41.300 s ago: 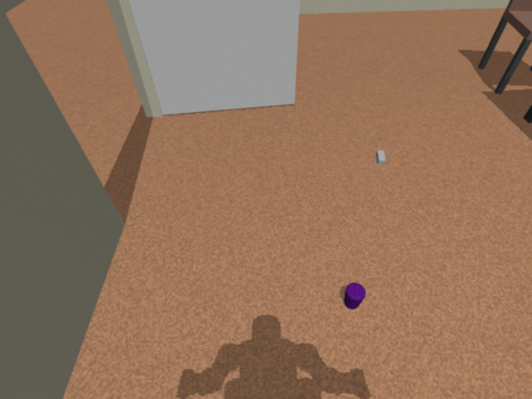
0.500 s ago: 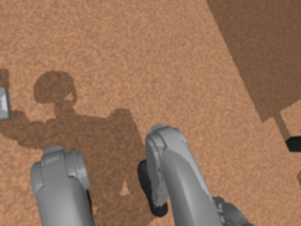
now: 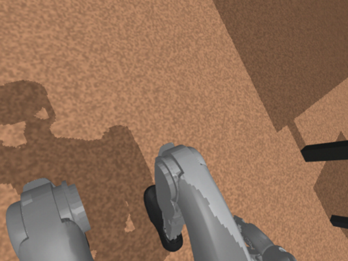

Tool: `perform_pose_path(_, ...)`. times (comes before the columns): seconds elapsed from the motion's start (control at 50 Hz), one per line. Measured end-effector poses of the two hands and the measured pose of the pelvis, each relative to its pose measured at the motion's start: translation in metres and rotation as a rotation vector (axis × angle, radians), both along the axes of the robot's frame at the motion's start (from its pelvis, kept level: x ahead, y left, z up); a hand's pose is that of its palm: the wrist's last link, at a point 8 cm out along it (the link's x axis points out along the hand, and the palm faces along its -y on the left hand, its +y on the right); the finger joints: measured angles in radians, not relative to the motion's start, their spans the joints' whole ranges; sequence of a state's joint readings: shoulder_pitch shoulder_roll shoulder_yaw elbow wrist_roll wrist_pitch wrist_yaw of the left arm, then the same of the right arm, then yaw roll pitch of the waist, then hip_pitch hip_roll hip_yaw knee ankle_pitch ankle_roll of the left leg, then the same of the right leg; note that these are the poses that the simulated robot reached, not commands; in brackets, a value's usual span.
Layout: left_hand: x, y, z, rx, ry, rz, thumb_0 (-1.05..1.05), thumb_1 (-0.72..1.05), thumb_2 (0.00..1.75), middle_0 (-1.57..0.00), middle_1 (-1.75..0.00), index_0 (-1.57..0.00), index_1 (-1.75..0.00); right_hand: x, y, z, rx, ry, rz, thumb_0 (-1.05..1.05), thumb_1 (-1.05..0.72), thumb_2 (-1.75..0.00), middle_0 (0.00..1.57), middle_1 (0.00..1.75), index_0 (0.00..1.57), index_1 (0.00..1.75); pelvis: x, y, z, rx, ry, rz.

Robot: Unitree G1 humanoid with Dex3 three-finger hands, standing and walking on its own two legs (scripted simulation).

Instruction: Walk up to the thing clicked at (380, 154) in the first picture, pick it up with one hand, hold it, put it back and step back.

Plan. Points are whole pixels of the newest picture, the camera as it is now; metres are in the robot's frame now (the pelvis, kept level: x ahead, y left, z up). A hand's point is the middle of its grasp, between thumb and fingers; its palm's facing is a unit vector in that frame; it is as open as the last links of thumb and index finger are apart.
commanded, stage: rest palm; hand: left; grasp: from above
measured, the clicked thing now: out of the picture +0.45 +0.36 -0.29
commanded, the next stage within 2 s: close in 0.96 s
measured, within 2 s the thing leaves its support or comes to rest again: neither
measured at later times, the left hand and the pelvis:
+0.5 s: hand out of the picture +0.42 +0.35 -0.24, palm faces -0.48 -0.12 -0.87, open 14.5 cm; pelvis +0.00 +0.00 +0.00, yaw -1 degrees
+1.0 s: hand out of the picture +0.42 +0.35 -0.25, palm faces -0.49 -0.12 -0.86, open 14.4 cm; pelvis +0.00 +0.00 +0.00, yaw -2 degrees
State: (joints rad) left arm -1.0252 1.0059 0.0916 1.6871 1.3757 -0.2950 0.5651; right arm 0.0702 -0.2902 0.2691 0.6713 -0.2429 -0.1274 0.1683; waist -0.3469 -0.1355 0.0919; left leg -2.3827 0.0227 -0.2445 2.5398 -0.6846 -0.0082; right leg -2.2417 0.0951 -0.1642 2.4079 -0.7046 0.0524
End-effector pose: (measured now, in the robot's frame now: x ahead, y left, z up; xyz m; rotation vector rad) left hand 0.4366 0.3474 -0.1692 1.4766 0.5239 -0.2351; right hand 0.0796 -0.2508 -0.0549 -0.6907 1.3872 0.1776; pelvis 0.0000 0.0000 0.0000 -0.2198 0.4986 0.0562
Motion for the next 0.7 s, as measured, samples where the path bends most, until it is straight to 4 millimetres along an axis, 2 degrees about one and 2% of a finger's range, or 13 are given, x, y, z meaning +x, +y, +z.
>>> perform_pose_path(0.24,-0.004,0.007,-0.014,-0.025,0.053,0.027,0.00,-0.55,1.04,-0.08,-0.90,-0.05,-0.93,-0.006,-0.001,0.002,0.004,0.054,0.010,0.00,-0.90,-0.90,0.20,0.30,0.20,0.29,0.003,0.000,0.002,-0.004,-0.005,-0.008)
perform_pose_path(0.46,-0.009,0.005,-0.018,-0.047,0.025,-0.022,0.00,-0.56,1.06,-0.08,-0.88,-0.04,-0.92,0.007,-0.005,0.009,-0.029,0.046,0.065,0.00,-0.90,-0.90,0.20,0.30,0.20,0.29,0.003,0.001,0.001,-0.016,-0.026,-0.012)
perform_pose_path(0.7,-0.007,0.000,-0.021,-0.018,0.006,-0.021,0.00,-0.54,1.05,-0.08,-0.89,-0.05,-0.92,0.017,0.002,0.007,-0.003,0.005,0.106,0.00,-0.90,-0.90,0.20,0.30,0.20,0.29,0.001,0.003,-0.002,-0.022,-0.035,-0.016)
